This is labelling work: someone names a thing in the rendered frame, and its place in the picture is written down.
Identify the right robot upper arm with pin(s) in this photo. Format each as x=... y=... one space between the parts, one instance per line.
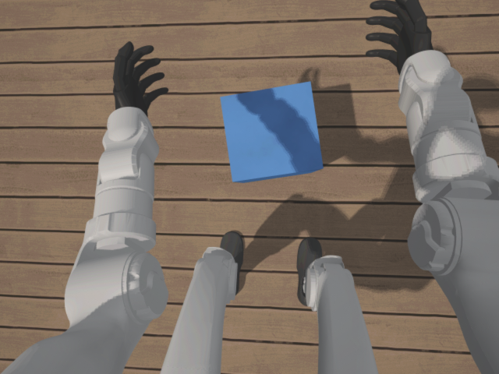
x=457 y=240

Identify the left robot upper arm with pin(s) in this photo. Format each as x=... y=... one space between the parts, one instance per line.
x=110 y=302

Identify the robot left hand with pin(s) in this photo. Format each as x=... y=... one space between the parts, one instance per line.
x=128 y=90

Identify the robot left foot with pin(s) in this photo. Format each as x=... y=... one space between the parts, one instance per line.
x=233 y=243

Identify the right robot forearm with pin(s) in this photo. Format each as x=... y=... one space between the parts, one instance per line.
x=444 y=136

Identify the left robot shin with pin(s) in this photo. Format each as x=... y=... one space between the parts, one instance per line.
x=215 y=251

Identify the left robot forearm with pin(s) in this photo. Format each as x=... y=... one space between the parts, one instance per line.
x=122 y=220

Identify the carton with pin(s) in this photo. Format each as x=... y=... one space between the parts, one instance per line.
x=272 y=133

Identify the robot right hand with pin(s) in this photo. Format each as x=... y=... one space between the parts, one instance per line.
x=412 y=33

